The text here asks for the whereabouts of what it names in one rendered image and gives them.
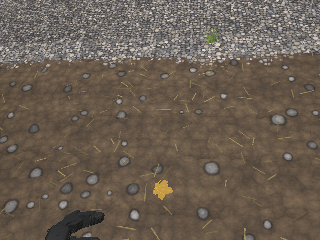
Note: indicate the robot left hand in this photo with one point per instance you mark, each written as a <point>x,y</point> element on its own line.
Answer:
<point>74,222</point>

